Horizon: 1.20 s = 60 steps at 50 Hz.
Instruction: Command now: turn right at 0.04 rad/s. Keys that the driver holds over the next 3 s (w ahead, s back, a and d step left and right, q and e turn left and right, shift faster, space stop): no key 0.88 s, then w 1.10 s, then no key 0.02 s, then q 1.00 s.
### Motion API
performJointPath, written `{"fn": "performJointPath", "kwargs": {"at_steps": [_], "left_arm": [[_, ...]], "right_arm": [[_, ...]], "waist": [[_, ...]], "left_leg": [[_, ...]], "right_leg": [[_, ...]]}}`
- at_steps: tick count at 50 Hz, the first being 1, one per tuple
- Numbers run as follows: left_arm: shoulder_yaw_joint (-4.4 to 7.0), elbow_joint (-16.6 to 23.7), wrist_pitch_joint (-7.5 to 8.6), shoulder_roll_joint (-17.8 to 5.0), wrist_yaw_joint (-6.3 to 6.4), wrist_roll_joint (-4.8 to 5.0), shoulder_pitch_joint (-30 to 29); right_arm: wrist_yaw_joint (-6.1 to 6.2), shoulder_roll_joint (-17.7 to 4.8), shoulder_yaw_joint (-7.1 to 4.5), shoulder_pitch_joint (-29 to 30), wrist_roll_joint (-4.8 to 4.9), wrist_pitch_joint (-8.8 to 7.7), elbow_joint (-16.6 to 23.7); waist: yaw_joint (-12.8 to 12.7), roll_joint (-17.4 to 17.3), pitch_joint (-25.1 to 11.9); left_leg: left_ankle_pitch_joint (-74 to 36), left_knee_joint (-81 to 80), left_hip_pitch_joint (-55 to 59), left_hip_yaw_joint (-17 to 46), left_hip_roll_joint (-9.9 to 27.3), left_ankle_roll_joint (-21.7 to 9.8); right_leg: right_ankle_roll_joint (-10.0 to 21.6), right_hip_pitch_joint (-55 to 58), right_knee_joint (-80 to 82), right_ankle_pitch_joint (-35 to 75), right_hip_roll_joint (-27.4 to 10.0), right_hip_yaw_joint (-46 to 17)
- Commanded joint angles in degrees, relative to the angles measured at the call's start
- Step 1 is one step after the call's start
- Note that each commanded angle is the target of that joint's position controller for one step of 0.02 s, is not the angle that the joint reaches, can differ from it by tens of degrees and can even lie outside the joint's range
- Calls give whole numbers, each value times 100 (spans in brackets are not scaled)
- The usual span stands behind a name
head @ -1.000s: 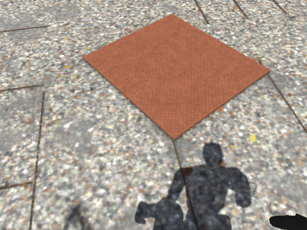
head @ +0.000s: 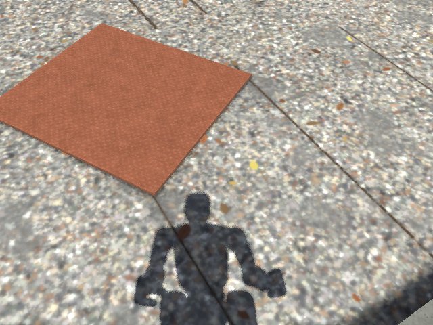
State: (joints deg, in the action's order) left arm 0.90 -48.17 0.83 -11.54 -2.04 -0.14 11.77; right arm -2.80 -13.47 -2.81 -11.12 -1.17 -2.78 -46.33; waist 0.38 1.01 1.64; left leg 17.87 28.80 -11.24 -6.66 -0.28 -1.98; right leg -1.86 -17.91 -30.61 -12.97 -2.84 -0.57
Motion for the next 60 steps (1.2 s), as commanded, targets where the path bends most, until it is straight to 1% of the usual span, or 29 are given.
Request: {"fn": "performJointPath", "kwargs": {"at_steps": [1,2,4,11,12,13,15,19,23,24,25,26,28,31,32,33,35,39,44,45,47,50,52,55,56,57,58,59,60], "left_arm": [[128,255,22,-505,-10,72,149],[179,156,52,-689,-113,16,110],[203,83,39,-630,-138,-60,159],[171,-138,23,-524,-83,-13,82],[155,-197,-51,-430,192,-110,-348],[136,-233,-114,-393,322,-37,-302],[142,-400,-199,-458,423,-3,-362],[155,-806,-288,-478,446,2,-254],[161,-1119,-285,-433,448,-1,-290],[163,-1022,-136,-402,128,-121,26],[192,-1107,-55,-444,-7,-189,-58],[197,-1107,-24,-389,-53,-190,-38],[179,-1214,9,-287,-80,-113,54],[146,-1309,6,-244,-126,-46,122],[186,-1189,-53,-363,217,-128,-363],[180,-1265,-80,-308,367,-34,-307],[171,-1427,-127,-283,481,15,-208],[141,-1726,-212,-168,495,-16,26],[129,-1892,-213,-152,477,-30,22],[132,-1944,-213,-130,470,-31,89],[194,-1918,-238,-179,445,-66,127],[225,-1678,-238,-104,387,-179,-179],[228,-1549,-119,-63,365,-176,-428],[275,-1638,65,-101,322,-109,70],[317,-1755,109,-149,303,-167,413],[353,-1906,147,-193,300,-158,849],[425,-1882,481,-203,150,-549,1810],[391,-2143,613,-255,107,-713,3164],[327,-2184,713,-282,29,-817,3445]], "right_arm": [[-17,-560,-153,-146,136,-22,220],[-89,-748,-227,-119,87,-105,159],[-130,-661,-276,-266,-10,-165,12],[-132,-486,-324,-355,48,-160,-249],[105,-73,-122,-342,-75,97,-275],[208,-116,-107,-280,-35,213,-269],[293,-240,-94,-271,7,310,-333],[330,-264,-57,-418,1,353,-544],[347,-217,-27,-461,-10,328,-717],[69,-635,-241,-715,32,149,-772],[-74,-767,-313,-738,-21,38,-884],[-159,-595,-324,-656,-55,-23,-903],[-230,-158,-254,-602,-10,-98,-1029],[-266,-178,-274,-678,23,-135,-1173],[128,-40,-146,-464,-111,83,-1022],[284,-33,-116,-374,-46,162,-1043],[388,-110,-87,-444,16,221,-1114],[400,-77,-28,-636,3,259,-1269],[414,-54,26,-686,-13,248,-1360],[402,-60,26,-771,-8,249,-1397],[377,-343,-81,-816,-13,304,-1386],[387,-565,-189,-1123,-8,357,-1356],[423,-567,-232,-1231,-46,270,-1355],[432,-555,-211,-1017,-45,170,-1300],[416,-414,-191,-979,-43,127,-1294],[411,-310,-161,-881,-60,85,-1222],[226,167,-97,-822,-398,-103,-1289],[161,197,-139,-515,-493,-277,-1115],[196,204,-174,-369,-290,-449,-1054]], "waist": [[-165,176,168],[-99,175,36],[-68,127,25],[-59,26,-190],[136,-129,-712],[47,-201,-659],[37,-177,-376],[-7,-88,38],[-13,-43,142],[-74,206,988],[1,87,709],[-13,14,538],[-44,-37,338],[-36,-73,25],[125,-272,-391],[31,-259,-399],[27,-200,-237],[5,-75,127],[8,-23,281],[37,-51,162],[62,-423,319],[247,-751,1064],[311,-671,1225],[0,-597,1052],[-107,-407,943],[-253,-153,796],[-775,1205,657],[-1262,1815,121],[-1309,884,526]], "left_leg": [[-1015,-469,14,367,84,-102],[-827,-551,119,345,71,-149],[-714,-654,256,308,75,-239],[-1306,-696,511,383,153,-173],[-1783,-616,660,626,649,-28],[-1871,-593,596,639,615,-13],[-1654,-682,441,660,592,-6],[-1263,-808,267,684,573,1],[-999,-933,219,726,573,4],[-150,-1096,22,452,148,-238],[17,-1177,137,515,206,-309],[-5,-1189,203,546,263,-350],[-194,-1117,255,445,199,-221],[-974,-915,497,409,175,-101],[-1290,-957,574,736,661,-35],[-1389,-983,542,750,639,-28],[-1295,-1046,495,737,589,-19],[-985,-1118,345,730,551,4],[-871,-1165,268,773,557,5],[-283,-1251,317,793,522,-25],[1627,-1423,145,1045,522,-259],[3188,-1935,-150,1854,1112,-728],[2716,-1930,-53,2044,1277,-907],[2095,-1504,-38,1818,1111,-889],[1885,-1066,-214,1589,918,-799],[1578,-484,-611,1264,631,-670],[1592,1119,-1587,831,309,-880],[2189,3334,-2786,919,-562,-541],[1725,3961,-4057,2212,-645,-825]], "right_leg": [[294,-67,536,952,-96,16],[298,-85,588,598,-29,44],[371,-91,742,329,23,119],[297,198,764,827,63,222],[313,787,389,1412,-246,-146],[317,823,404,1540,-269,-185],[323,793,464,1438,-280,-193],[316,714,629,1241,-274,-200],[319,739,750,1143,-274,-218],[339,-84,924,417,175,364],[289,30,916,272,200,401],[288,91,937,310,156,373],[235,296,1030,414,110,338],[182,362,1001,661,118,342],[328,840,700,1090,-237,-81],[351,917,773,1238,-284,-141],[351,953,801,1278,-318,-156],[308,850,910,1141,-313,-154],[284,779,986,1131,-317,-176],[293,825,943,587,-213,-88],[383,507,418,-905,211,327],[489,-417,-266,-1325,386,705],[532,-549,-124,-1093,274,695],[574,-51,227,-932,320,754],[581,351,198,-1030,304,609],[668,886,254,-1167,197,278],[1275,1696,681,-1138,-373,-807],[2218,2801,1496,-1184,-1441,-3229],[2436,3138,1790,-1910,-1785,-3680]]}}
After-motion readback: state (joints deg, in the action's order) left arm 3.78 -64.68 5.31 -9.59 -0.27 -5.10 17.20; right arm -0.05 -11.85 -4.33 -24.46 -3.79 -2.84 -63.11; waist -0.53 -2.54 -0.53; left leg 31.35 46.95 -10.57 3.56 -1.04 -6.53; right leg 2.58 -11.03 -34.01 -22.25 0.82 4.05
